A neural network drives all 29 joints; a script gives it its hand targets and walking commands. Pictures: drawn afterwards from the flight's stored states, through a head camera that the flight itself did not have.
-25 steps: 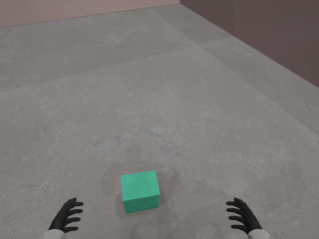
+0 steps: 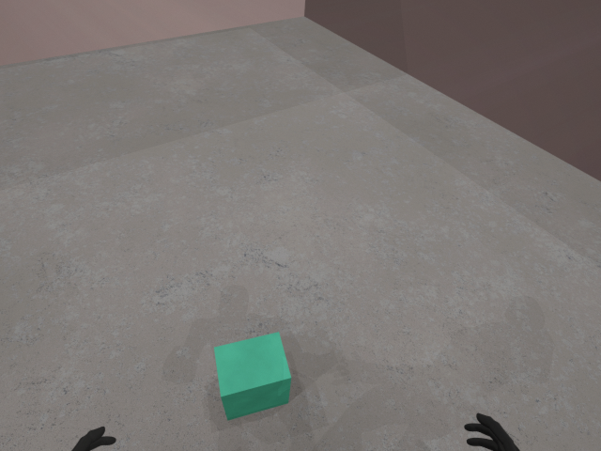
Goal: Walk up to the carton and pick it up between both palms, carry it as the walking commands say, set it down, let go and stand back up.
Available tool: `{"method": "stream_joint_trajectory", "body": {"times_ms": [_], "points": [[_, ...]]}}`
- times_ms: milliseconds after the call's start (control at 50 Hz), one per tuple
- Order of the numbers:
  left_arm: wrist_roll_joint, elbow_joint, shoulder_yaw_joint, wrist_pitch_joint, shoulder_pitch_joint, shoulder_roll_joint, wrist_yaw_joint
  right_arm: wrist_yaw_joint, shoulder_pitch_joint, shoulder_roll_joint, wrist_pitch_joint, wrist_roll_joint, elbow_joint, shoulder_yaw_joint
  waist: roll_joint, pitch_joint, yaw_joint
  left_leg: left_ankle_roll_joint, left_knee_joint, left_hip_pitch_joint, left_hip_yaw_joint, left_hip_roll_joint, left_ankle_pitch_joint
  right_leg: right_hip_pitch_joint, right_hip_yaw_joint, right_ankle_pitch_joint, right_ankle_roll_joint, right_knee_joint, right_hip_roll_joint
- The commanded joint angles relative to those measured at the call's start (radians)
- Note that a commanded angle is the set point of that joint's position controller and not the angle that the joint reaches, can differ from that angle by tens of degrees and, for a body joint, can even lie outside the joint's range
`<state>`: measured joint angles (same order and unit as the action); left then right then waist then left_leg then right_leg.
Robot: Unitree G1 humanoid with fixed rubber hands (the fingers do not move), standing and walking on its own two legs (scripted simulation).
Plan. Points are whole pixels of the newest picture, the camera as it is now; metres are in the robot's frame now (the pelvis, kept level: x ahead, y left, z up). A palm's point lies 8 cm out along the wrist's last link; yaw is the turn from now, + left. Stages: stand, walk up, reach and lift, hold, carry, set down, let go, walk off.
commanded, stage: stand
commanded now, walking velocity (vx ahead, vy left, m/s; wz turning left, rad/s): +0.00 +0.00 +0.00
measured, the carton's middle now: (253, 376) +0.46 +0.09 -0.66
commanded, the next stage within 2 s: none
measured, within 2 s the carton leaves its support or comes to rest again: neither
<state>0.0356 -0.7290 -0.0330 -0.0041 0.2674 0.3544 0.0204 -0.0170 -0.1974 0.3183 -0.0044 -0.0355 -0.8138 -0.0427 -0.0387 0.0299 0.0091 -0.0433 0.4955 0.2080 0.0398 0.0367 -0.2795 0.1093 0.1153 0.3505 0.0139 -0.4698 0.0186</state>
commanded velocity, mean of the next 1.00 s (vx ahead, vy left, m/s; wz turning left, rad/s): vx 0.00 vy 0.00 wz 0.00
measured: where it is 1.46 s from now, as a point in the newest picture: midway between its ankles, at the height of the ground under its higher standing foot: outside the picture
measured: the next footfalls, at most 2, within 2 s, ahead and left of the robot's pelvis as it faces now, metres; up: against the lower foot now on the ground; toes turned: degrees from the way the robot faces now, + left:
none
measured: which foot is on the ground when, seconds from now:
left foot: down 0.00-1.00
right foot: down 0.00-1.00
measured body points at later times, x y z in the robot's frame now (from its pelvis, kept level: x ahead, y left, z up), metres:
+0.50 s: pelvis -0.02 -0.01 +0.01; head -0.04 +0.01 +0.46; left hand +0.08 +0.29 -0.11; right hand +0.07 -0.32 -0.10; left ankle -0.01 +0.09 -0.74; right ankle -0.06 -0.14 -0.74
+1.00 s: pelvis -0.03 +0.00 +0.01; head -0.04 +0.01 +0.46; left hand +0.05 +0.31 -0.12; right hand +0.05 -0.31 -0.10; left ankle -0.01 +0.09 -0.74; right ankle -0.06 -0.14 -0.74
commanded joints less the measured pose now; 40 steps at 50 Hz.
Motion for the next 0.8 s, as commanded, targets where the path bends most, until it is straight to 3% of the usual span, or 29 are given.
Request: {"method": "stream_joint_trajectory", "body": {"times_ms": [0,280,780], "points": [[-0.002,0.048,-0.035,0.024,-0.021,0.149,0.010,-0.005,0.041,0.183,-0.020,0.000,0.041,-0.043,0.012,0.028,-0.001,0.013,-0.047,-0.133,-0.129,-0.115,0.366,0.096,0.059,-0.353,-0.017,0.055,-0.077],[-0.004,-0.033,-0.023,0.037,-0.074,0.167,0.004,0.001,0.062,0.200,-0.027,0.005,-0.043,-0.026,0.030,-0.018,0.008,0.013,-0.106,-0.102,-0.143,-0.128,0.202,0.090,0.090,-0.262,-0.028,0.126,-0.084],[-0.012,-0.170,-0.006,0.036,-0.085,0.192,-0.002,0.005,0.077,0.231,-0.032,0.017,-0.161,-0.009,0.037,-0.041,0.004,0.007,-0.182,-0.105,-0.176,-0.153,0.114,0.083,0.084,-0.185,-0.032,0.170,-0.089]]}}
